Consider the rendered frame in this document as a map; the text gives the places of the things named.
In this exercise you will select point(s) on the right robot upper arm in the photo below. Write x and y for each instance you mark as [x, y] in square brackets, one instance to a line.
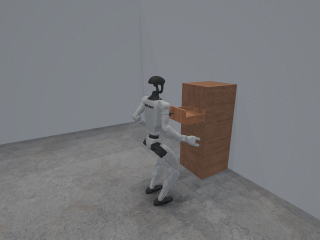
[164, 107]

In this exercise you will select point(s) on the robot right hand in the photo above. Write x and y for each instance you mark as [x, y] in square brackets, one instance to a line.
[192, 140]

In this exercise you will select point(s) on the cabinet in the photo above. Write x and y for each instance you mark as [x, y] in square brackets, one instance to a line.
[218, 101]

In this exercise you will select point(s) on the left robot foot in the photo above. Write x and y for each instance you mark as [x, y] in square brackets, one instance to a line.
[155, 189]

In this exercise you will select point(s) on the right robot forearm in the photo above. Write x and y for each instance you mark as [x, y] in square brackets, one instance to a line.
[172, 133]

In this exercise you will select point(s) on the left robot forearm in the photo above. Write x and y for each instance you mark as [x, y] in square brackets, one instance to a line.
[142, 121]

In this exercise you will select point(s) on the robot torso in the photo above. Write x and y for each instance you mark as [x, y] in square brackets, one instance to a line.
[153, 122]

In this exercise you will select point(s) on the drawer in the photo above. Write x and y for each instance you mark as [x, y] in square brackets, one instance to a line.
[187, 115]

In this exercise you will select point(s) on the left robot upper arm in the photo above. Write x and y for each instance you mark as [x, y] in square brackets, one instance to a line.
[136, 116]

